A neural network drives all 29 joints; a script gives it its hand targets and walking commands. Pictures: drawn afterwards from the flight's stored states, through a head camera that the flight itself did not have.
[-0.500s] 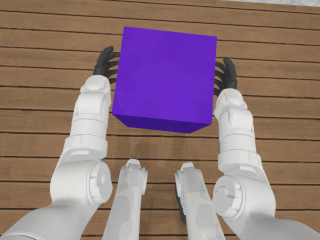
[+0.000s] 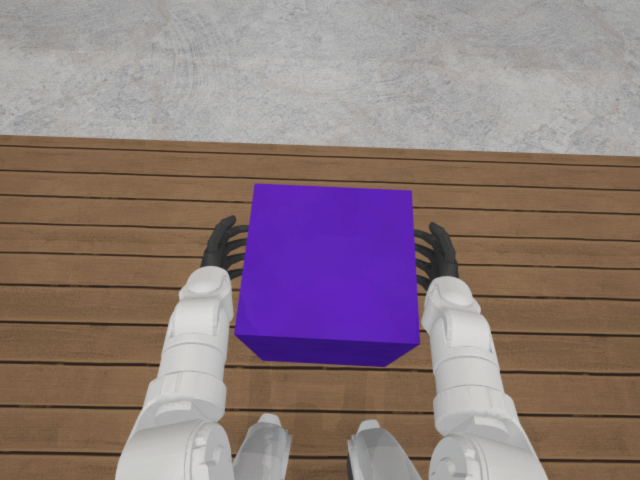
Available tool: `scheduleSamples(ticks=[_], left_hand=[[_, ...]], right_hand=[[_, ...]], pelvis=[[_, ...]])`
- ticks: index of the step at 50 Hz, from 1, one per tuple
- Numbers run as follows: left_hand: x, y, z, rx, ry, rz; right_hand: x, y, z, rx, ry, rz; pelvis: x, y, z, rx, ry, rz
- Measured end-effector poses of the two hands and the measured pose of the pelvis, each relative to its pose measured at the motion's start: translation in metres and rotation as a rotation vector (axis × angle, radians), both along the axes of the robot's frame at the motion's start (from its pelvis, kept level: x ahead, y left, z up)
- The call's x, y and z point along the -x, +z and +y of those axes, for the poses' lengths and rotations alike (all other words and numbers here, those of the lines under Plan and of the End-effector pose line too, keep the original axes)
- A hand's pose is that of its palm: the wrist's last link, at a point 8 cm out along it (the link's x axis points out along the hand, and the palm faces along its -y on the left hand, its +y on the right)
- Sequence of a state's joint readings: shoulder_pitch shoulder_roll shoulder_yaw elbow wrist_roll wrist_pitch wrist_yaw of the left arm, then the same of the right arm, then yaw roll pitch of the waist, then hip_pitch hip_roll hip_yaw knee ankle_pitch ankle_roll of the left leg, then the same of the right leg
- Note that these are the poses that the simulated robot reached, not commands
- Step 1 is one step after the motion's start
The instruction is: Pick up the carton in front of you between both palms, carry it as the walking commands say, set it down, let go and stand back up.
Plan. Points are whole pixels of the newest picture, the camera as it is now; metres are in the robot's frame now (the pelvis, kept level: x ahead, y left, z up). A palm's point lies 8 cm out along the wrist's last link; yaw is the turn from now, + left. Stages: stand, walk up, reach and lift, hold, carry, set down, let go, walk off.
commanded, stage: reach and lift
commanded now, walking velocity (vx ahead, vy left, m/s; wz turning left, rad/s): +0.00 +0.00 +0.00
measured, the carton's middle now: (327, 286) +0.38 +0.00 -0.10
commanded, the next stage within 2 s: hold in 1.46 s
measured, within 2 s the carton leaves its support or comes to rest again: neither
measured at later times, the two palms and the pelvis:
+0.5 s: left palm (191, 266) +0.32 +0.15 +0.10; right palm (493, 268) +0.32 -0.15 +0.10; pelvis +0.03 +0.00 +0.08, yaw +0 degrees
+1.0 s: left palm (187, 261) +0.32 +0.15 +0.11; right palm (495, 264) +0.32 -0.15 +0.11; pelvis +0.03 +0.00 +0.08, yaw +0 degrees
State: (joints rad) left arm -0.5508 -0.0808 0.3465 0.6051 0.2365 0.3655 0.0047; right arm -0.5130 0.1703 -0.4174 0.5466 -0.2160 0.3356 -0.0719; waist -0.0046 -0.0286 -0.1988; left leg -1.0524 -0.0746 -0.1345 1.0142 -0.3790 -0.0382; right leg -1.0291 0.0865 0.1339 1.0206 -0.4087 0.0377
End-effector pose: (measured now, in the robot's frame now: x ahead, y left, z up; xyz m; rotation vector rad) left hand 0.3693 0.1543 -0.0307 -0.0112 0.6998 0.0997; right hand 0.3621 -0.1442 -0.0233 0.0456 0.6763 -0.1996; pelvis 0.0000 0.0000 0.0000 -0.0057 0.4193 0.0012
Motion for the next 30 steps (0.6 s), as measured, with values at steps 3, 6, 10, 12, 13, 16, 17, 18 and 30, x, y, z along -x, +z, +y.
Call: scheduleSamples(ticks=[3, 6, 10, 12, 13, 16, 17, 18, 30], left_hand=[[0.007, 0.018, -0.001, -0.002, 0.005, 0.001], [0.013, 0.036, -0.002, -0.006, 0.009, 0.002], [0.021, 0.060, -0.003, -0.011, 0.014, -0.001], [0.025, 0.071, -0.003, -0.014, 0.018, -0.004], [0.028, 0.077, -0.004, -0.015, 0.020, -0.006], [0.034, 0.093, -0.005, -0.018, 0.027, -0.013], [0.036, 0.099, -0.006, -0.019, 0.029, -0.016], [0.039, 0.104, -0.006, -0.020, 0.031, -0.020], [0.056, 0.130, -0.007, -0.046, 0.019, 0.010]], right_hand=[[0.005, 0.018, -0.001, 0.002, 0.008, 0.002], [0.010, 0.035, -0.002, 0.003, 0.015, 0.003], [0.017, 0.057, -0.003, 0.003, 0.023, -0.001], [0.019, 0.068, -0.004, 0.009, 0.034, -0.003], [0.020, 0.074, -0.004, 0.010, 0.039, -0.005], [0.024, 0.090, -0.005, 0.015, 0.052, -0.012], [0.026, 0.096, -0.006, 0.018, 0.056, -0.016], [0.027, 0.101, -0.006, 0.020, 0.059, -0.019], [0.043, 0.126, -0.007, 0.045, 0.084, 0.013]], pelvis=[[-0.007, 0.015, -0.001, -0.002, 0.000, -0.047], [-0.014, 0.030, -0.002, -0.004, 0.000, -0.096], [-0.022, 0.047, -0.003, -0.006, 0.001, -0.163], [-0.026, 0.054, -0.003, -0.006, 0.002, -0.199], [-0.027, 0.057, -0.003, -0.007, 0.002, -0.217], [-0.032, 0.066, -0.003, -0.007, 0.002, -0.274], [-0.033, 0.068, -0.003, -0.008, 0.002, -0.293], [-0.034, 0.071, -0.003, -0.008, 0.002, -0.312], [-0.026, 0.078, -0.004, -0.008, 0.004, -0.466]])
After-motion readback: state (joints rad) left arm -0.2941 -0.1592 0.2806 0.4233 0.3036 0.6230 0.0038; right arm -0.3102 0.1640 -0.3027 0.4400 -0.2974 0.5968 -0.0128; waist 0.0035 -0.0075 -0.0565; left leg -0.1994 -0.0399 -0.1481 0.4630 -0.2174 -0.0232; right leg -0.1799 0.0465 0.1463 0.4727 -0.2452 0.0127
